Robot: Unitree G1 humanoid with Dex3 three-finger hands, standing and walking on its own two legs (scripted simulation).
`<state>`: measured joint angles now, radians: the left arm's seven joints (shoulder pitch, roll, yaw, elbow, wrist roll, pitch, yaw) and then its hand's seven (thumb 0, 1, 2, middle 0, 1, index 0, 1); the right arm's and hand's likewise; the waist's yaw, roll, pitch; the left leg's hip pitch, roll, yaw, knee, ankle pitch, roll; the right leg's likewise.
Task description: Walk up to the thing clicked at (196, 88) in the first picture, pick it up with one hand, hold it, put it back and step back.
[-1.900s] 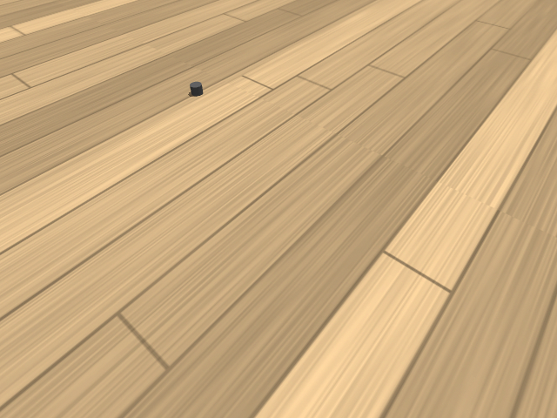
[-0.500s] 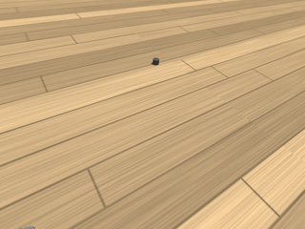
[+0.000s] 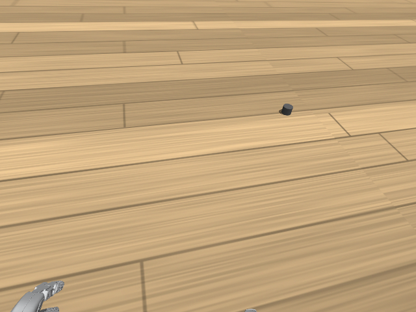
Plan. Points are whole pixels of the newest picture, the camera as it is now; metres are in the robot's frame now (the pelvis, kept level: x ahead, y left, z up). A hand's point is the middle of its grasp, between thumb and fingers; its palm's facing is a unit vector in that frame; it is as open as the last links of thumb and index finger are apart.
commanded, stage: walk up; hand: left
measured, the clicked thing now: (287, 109) +1.82 -0.72 -0.73
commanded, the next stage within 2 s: none
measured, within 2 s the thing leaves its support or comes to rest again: neither
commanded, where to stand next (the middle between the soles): +1.87 -1.11 m, yaw +64 degrees
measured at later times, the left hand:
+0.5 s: hand (145, 291) +0.23 +0.14 -0.16, palm faces +0.35 -0.86 -0.37, open 7.4 cm
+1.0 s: hand (202, 152) +0.64 +0.01 -0.12, palm faces +0.44 -0.82 -0.36, open 7.4 cm
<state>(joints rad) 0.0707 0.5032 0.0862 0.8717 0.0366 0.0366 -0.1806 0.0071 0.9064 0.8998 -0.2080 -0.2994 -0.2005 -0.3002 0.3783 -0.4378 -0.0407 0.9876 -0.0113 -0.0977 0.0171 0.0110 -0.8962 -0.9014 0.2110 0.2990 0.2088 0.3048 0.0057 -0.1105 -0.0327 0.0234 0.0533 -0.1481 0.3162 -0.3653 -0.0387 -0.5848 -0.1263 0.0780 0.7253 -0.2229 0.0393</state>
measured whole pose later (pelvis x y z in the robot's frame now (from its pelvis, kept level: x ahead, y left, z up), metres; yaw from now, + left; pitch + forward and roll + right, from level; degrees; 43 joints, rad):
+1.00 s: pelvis +0.65 -0.29 -0.01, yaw +33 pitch +1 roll +2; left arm 0.12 0.41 0.07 0.74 0.03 0.01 -0.11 0.00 0.91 0.90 -0.21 -0.30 -0.20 -0.30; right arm 0.35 -0.52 -0.06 0.97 0.00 -0.06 -0.08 0.01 -0.90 -0.90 0.20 0.30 0.20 0.30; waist 0.00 -0.02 0.06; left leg -0.53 0.08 -0.02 1.19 -0.42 0.06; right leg -0.43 -0.09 -0.08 0.71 -0.29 -0.01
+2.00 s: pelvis +1.12 -0.54 -0.02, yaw +52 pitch -2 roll +1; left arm 0.26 0.49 0.06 0.74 0.05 0.11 -0.08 0.01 0.91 0.90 -0.21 -0.30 -0.20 -0.30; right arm 0.38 -0.45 -0.02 0.85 0.00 -0.10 -0.11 0.00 -0.90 -0.90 0.21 0.30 0.21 0.30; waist 0.01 -0.13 0.10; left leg -0.42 0.02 0.02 0.74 -0.30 0.03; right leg -0.56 -0.02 0.04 1.17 -0.43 -0.02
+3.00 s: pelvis +1.49 -0.88 -0.04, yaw +56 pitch -1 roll -1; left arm 0.19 0.42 0.05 0.73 0.05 0.09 -0.08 0.00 0.91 0.90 -0.21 -0.30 -0.20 -0.30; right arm 0.28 -0.53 -0.07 0.94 0.01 -0.04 -0.12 0.01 -0.91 -0.90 0.20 0.30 0.20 0.30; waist 0.02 -0.01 0.12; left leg -0.61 0.07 -0.03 1.17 -0.52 0.05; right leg -0.47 0.00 0.01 0.87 -0.38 0.00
